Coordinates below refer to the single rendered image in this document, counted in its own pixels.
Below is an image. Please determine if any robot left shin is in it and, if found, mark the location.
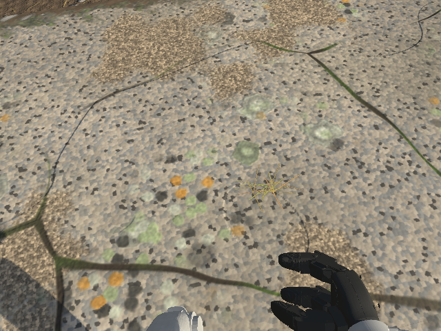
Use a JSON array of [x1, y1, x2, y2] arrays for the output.
[[167, 306, 188, 315]]

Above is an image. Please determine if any left robot thigh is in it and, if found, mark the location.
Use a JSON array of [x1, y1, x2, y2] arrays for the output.
[[146, 310, 203, 331]]

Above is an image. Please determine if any robot right hand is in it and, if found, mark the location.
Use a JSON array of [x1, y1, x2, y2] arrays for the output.
[[271, 250, 380, 331]]

